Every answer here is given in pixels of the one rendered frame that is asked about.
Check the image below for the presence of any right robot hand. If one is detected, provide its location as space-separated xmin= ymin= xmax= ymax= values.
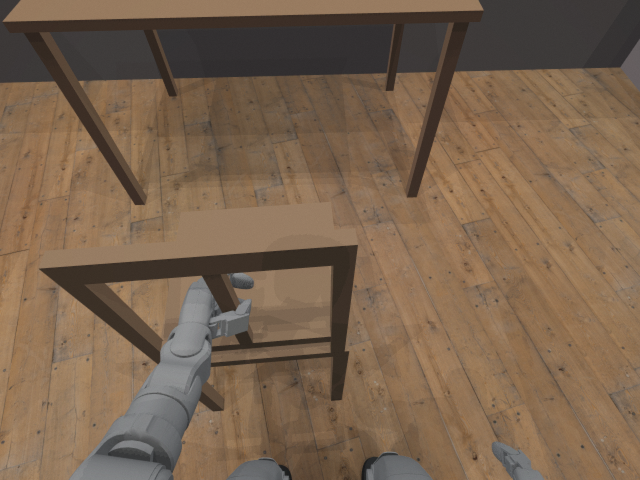
xmin=492 ymin=441 xmax=544 ymax=480

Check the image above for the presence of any left robot hand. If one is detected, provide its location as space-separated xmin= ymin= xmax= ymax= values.
xmin=178 ymin=273 xmax=254 ymax=339

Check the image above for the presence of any right robot thigh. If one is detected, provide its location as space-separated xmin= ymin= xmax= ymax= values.
xmin=366 ymin=455 xmax=433 ymax=480

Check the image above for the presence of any robot left forearm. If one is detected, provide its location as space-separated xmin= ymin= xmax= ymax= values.
xmin=69 ymin=322 xmax=212 ymax=480

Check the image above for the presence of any chair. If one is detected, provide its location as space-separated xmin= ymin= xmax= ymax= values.
xmin=38 ymin=202 xmax=358 ymax=411

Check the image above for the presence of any robot left upper arm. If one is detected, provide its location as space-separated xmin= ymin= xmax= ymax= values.
xmin=73 ymin=454 xmax=174 ymax=480

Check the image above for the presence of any table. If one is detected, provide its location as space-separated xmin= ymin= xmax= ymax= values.
xmin=2 ymin=0 xmax=484 ymax=205

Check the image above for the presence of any left robot shin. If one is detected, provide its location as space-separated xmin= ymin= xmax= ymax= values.
xmin=258 ymin=457 xmax=282 ymax=470

